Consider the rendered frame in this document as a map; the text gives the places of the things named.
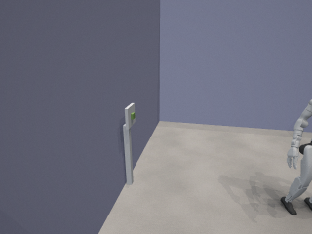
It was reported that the robot right hand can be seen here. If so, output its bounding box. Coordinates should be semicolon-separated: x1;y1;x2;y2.
287;147;300;169

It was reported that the button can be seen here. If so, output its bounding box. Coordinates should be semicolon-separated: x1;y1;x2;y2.
131;112;136;120

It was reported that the panel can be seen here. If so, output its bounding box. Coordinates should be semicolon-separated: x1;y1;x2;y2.
123;103;136;185

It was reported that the right robot shin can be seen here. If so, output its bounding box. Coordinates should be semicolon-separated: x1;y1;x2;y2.
285;177;308;203

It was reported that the right robot foot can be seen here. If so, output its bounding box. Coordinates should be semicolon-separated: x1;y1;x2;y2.
280;196;297;215

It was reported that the right robot upper arm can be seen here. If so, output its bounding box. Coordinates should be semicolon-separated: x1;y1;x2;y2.
298;99;312;128

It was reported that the robot right forearm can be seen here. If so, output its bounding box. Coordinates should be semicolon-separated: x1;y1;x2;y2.
291;119;304;148

